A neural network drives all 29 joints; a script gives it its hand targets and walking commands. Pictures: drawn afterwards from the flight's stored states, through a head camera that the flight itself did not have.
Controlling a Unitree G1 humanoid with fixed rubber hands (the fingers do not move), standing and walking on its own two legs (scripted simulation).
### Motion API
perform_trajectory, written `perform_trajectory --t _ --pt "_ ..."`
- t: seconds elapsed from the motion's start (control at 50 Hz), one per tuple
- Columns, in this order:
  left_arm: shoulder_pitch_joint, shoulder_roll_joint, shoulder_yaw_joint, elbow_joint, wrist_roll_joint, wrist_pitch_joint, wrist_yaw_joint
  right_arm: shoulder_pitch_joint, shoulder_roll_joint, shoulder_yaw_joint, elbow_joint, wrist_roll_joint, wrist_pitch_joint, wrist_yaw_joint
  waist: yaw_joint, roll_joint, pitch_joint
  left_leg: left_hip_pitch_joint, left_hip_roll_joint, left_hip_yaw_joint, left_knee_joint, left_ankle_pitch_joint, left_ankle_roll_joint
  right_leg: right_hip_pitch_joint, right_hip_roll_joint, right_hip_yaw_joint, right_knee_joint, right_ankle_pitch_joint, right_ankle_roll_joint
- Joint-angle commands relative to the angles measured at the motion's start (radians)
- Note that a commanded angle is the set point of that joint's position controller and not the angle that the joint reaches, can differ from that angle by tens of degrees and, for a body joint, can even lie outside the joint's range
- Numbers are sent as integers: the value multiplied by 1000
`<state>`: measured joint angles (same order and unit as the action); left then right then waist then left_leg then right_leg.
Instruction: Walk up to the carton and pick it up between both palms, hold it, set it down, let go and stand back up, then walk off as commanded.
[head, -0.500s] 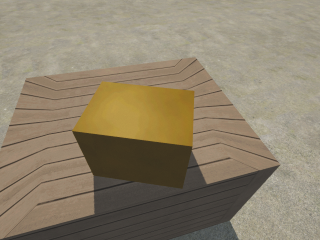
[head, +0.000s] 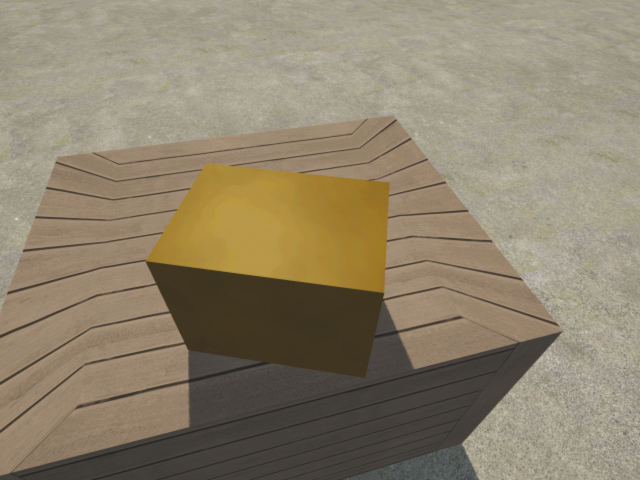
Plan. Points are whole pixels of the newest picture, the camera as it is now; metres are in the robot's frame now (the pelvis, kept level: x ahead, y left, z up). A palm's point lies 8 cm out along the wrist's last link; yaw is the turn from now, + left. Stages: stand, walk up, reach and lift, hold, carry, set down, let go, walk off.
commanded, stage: stand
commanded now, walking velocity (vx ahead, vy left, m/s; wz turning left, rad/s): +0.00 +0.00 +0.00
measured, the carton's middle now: (284, 269) +0.45 +0.06 -0.02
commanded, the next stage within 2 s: walk up in 0.60 s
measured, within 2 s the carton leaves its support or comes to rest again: neither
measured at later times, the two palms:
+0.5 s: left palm out of the picture +0.08 +0.30 -0.11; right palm out of the picture +0.08 -0.31 -0.11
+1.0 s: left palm out of the picture +0.07 +0.30 -0.12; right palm out of the picture +0.07 -0.36 -0.10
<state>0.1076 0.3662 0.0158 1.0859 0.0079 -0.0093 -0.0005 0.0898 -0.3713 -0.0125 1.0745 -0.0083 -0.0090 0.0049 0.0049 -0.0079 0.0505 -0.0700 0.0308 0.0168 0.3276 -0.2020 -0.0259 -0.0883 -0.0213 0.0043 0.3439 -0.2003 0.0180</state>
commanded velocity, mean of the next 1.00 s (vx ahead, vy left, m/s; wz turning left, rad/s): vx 0.00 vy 0.00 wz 0.00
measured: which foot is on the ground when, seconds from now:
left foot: down 0.00-1.00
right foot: down 0.00-0.88, up 0.90-1.00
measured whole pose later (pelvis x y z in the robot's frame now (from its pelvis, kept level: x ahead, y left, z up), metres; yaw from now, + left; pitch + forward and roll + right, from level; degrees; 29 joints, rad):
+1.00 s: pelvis -0.03 -0.04 -0.01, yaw +4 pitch -2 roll +1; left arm 0.06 0.43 0.08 0.89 0.01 0.10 -0.03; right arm 0.17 -0.43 -0.06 0.89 -0.02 -0.01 -0.05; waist -0.01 -0.04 0.17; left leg -0.25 0.04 -0.06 0.49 -0.21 -0.04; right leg -0.39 0.01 0.06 0.97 -0.52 -0.04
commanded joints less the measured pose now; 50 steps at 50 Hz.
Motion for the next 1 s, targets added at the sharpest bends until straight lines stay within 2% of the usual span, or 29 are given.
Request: perform_trajectory --t 0.0,0.1,0.12,0.16,0.18,0.22,0.24,0.26,0.28,0.32,0.34,0.42,0.44,0.48,0.54,0.56,0.64,0.66,0.72,0.76,0.78,0.8,0.82,0.86,0.9,0.92,0.94,0.96,0.98 --pt "-60 196 38 -52 6 -17 6 -23 -199 -40 -49 -5 -15 -11 -10 35 -64 1 108 -70 -41 242 46 10 -113 67 -45 241 -40" --pt "-34 216 34 -52 5 -16 14 5 -187 -38 -46 -4 -12 -6 -11 -22 -54 10 101 -76 -56 247 35 4 -104 68 -45 241 -32" --pt "-37 199 38 -58 -8 -11 13 -14 -214 -42 -45 -3 -7 -14 12 35 -34 -28 102 -66 -39 217 40 -7 -105 76 -45 218 -37" --pt "-15 192 29 -60 -1 -11 13 3 -206 -39 -43 -4 -12 -10 -5 1 -44 -14 101 -74 -42 204 39 11 -108 62 -62 203 -35" --pt "-33 226 39 -43 1 -11 13 -28 -200 -33 -43 -2 -11 -8 -5 -62 -23 -9 107 -73 -48 174 34 -28 -105 72 -59 197 -33" --pt "-36 220 38 -59 -1 -4 14 1 -209 -39 -48 -6 -14 -11 -13 9 -41 -13 99 -61 -57 146 30 12 -111 76 -61 169 -41" --pt "-38 200 32 -64 -3 -10 7 -42 -209 -38 -61 -7 -15 -9 10 5 -19 -39 96 -86 -60 155 38 -17 -99 66 -67 151 -31" --pt "-45 240 44 -58 4 -14 14 -10 -162 -29 -56 2 -12 -2 -11 -47 -47 2 103 -80 -72 141 25 -26 -103 61 -68 142 -33" --pt "-47 209 35 -61 4 -7 10 -20 -209 -35 -50 -5 -12 -13 -3 20 -41 -19 104 -80 -59 135 42 -16 -100 72 -65 120 -31" --pt "-62 196 30 -61 6 -8 8 -20 -232 -41 -37 -10 -13 -18 -5 20 13 -40 105 -81 -57 105 47 -43 -117 83 -75 120 -51" --pt "-37 210 34 -63 -1 -11 9 -19 -202 -41 -42 -7 -14 -12 0 -29 -58 -3 106 -85 -59 120 51 -11 -116 88 -71 145 -48" --pt "-31 201 27 -58 -4 -5 2 -13 -217 -32 -48 -1 -13 -6 -12 28 -31 -33 102 -76 -63 107 33 -12 -114 88 -76 140 -36" --pt "-32 235 45 -51 -3 -6 3 -33 -191 -33 -43 0 -12 -6 10 25 -56 -30 106 -71 -56 124 29 -9 -113 89 -69 126 -44" --pt "-57 215 43 -62 -1 -13 7 -22 -166 -29 -46 -2 -9 -7 -3 -29 -67 6 113 -89 -55 150 39 -28 -109 82 -67 166 -41" --pt "-42 209 34 -51 1 -14 8 -41 -181 -28 -38 0 -10 -13 -6 54 -47 14 114 -79 -45 200 41 -19 -111 85 -69 192 -42" --pt "-26 200 29 -53 2 -11 10 -30 -198 -31 -54 -6 -14 -13 -7 -7 -52 0 113 -70 -39 187 44 -18 -110 79 -66 210 -39" --pt "-45 216 30 -42 1 -8 7 -20 -208 -40 -37 -4 -12 -11 -4 33 -28 -18 103 -74 -62 157 44 -9 -106 82 -65 164 -43" --pt "-53 211 38 -51 1 -8 8 -45 -209 -39 -36 -5 -11 -9 6 -14 -20 -26 116 -85 -65 151 50 -18 -110 69 -59 147 -46" --pt "-3 209 29 -32 0 -15 5 -39 -224 -40 -44 -4 -16 -6 4 0 -26 3 112 -70 -52 145 43 -39 -110 86 -61 159 -40" --pt "-32 201 24 -44 3 -14 7 -35 -205 -37 -45 0 -17 -8 -1 -5 -30 -12 112 -89 -74 183 44 -20 -110 76 -59 177 -47" --pt "-43 288 88 -97 15 35 0 33 -294 -66 -85 3 -14 -32 -15 -89 65 -109 126 -163 37 474 63 -79 -69 29 115 372 -63" --pt "-45 259 90 -103 5 50 -3 77 -294 -75 -95 17 -15 -41 -35 -33 22 -64 150 -181 80 567 83 -109 -48 5 181 376 -68" --pt "-43 225 75 -140 0 58 -6 96 -317 -90 -111 10 -19 -48 -36 57 -29 21 203 -236 60 699 133 -183 -15 1 266 313 -59" --pt "-37 198 87 -188 16 85 -16 124 -351 -110 -164 -7 -16 -58 -56 227 -106 29 371 -396 19 827 292 -273 22 29 564 -300 -32" --pt "-21 190 90 -235 9 106 -28 86 -350 -113 -225 -14 -11 -68 -9 224 -66 -93 402 -346 45 788 341 -294 -15 122 775 -393 -58" --pt "7 189 90 -239 -1 111 -23 63 -326 -113 -255 -13 -7 -70 7 156 -53 -121 348 -295 100 745 323 -294 -18 150 770 -387 -68" --pt "16 191 94 -263 -1 108 -25 36 -311 -104 -279 -17 -8 -70 31 176 -64 -69 298 -262 147 761 256 -310 -40 152 664 -373 -75" --pt "28 187 96 -272 3 104 -28 69 -290 -91 -294 -15 -5 -66 19 134 -95 -42 257 -251 174 733 252 -311 -8 109 663 -349 -64" --pt "32 185 99 -287 10 104 -31 66 -307 -96 -308 -27 -3 -64 16 194 -89 -104 264 -254 189 708 233 -267 -20 81 575 -344 -57"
